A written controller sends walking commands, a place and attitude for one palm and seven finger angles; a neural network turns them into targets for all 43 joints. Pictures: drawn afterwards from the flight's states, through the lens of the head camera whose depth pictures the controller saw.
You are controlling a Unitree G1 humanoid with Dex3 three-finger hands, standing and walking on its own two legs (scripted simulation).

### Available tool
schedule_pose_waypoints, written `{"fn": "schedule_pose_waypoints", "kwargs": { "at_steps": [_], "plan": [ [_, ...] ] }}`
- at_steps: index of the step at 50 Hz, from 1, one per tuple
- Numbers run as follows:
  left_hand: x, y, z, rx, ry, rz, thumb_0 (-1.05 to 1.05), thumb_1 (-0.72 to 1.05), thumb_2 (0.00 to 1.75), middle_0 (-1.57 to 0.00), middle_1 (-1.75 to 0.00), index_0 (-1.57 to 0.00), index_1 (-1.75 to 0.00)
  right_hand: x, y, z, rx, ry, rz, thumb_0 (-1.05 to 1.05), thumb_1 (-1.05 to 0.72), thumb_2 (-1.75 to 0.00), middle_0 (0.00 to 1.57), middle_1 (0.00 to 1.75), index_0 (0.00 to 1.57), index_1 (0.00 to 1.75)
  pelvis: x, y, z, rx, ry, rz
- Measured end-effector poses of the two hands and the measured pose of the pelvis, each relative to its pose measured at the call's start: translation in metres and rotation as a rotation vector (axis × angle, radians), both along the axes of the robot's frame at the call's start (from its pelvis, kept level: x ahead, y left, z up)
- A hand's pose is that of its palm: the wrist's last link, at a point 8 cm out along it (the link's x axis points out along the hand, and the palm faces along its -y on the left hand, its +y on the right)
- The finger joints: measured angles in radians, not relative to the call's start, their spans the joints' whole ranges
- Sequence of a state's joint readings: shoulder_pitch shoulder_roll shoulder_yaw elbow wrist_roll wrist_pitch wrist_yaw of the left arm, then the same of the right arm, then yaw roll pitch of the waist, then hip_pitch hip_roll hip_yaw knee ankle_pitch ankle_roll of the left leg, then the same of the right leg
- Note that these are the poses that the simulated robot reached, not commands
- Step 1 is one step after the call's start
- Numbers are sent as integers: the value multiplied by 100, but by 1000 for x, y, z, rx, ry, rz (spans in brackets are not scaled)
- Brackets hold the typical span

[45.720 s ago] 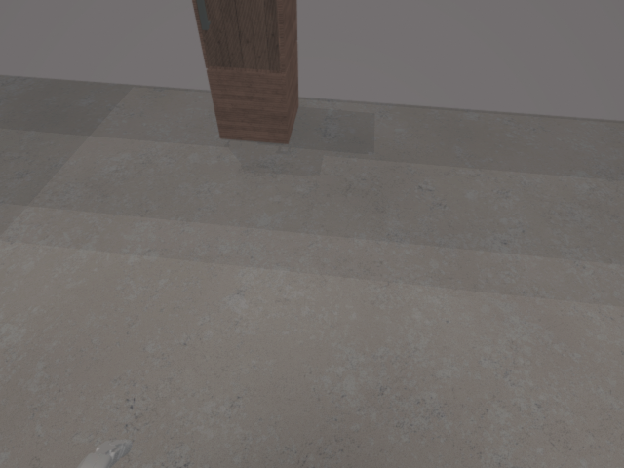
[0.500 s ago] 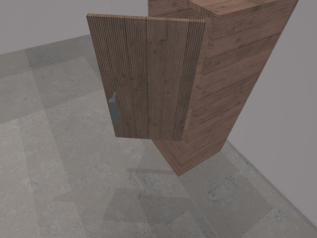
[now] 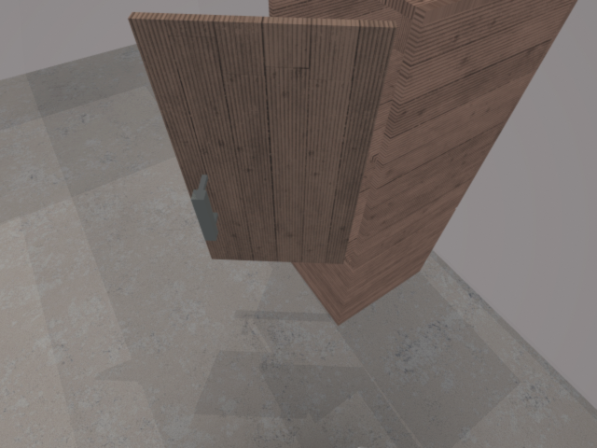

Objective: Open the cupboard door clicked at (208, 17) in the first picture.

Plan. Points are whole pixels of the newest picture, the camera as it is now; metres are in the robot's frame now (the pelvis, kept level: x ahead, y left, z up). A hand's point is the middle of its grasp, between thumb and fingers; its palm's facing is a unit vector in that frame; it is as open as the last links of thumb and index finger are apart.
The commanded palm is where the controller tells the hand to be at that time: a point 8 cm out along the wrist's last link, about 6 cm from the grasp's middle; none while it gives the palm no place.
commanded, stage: come to a stop and stand still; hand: left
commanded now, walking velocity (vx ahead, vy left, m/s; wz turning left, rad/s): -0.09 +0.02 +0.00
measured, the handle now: (207, 208) +0.53 +0.22 -0.09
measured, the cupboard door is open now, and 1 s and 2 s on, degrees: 55 55 55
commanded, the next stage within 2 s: look again from close up in 1.00 s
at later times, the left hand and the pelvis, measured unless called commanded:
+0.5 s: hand out of the picture +0.01 +0.18 -0.17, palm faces +0.06 -0.98 -0.20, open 7.3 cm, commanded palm none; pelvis -0.03 +0.00 +0.00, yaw +0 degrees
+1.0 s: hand out of the picture -0.09 +0.13 -0.17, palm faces +0.07 -0.99 -0.13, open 7.4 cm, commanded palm none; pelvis -0.06 -0.02 +0.01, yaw +1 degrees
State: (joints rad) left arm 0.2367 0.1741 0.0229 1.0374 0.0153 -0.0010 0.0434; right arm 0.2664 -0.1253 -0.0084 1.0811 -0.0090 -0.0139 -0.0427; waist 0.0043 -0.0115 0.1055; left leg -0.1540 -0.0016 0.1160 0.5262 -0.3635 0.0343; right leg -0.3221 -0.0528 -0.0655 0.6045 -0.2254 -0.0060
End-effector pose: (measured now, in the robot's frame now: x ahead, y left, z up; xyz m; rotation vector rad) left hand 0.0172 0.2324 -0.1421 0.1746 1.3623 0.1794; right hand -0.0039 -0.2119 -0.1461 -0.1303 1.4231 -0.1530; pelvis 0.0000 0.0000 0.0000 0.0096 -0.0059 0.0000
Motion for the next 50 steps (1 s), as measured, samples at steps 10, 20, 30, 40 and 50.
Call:
{"fn": "schedule_pose_waypoints", "kwargs": {
  "at_steps": [10, 20, 30, 40, 50],
  "plan": [
    [36, -8, -2, -8, -147, -31, 0, 91, 90, -20, -30, -20, -30, 24, -20, 2, -38, -83, -8, 0, -92, -90, 20, 30, 20, 30, -15, -4, -5, -7, 2, 19],
    [12, 0, -1, -55, -133, 14, 0, 92, 90, -20, -30, -20, -30, 2, -8, 21, -68, -108, 31, 0, -93, -90, 20, 30, 20, 30, -27, 5, 5, -14, 9, 21],
    [-53, -8, 9, -17, -7, 10, 0, 92, 90, -20, -30, -20, -30, -13, -19, 11, -22, -105, 18, 0, -93, -90, 20, 30, 20, 30, -43, -5, 8, -5, 0, 13],
    [-94, -31, 5, -52, 40, 40, 0, 91, 90, -20, -30, -20, -30, -41, -25, 11, -5, -53, 39, 0, -92, -90, 20, 30, 20, 30, -57, -16, 10, -4, -15, 20],
    [-110, -50, 0, -100, 72, 54, 0, 91, 90, -20, -30, -20, -30, -70, -18, 13, 7, 19, 22, 0, -91, -90, 20, 30, 20, 30, -59, -19, 10, -9, -9, 23]
  ]
}}
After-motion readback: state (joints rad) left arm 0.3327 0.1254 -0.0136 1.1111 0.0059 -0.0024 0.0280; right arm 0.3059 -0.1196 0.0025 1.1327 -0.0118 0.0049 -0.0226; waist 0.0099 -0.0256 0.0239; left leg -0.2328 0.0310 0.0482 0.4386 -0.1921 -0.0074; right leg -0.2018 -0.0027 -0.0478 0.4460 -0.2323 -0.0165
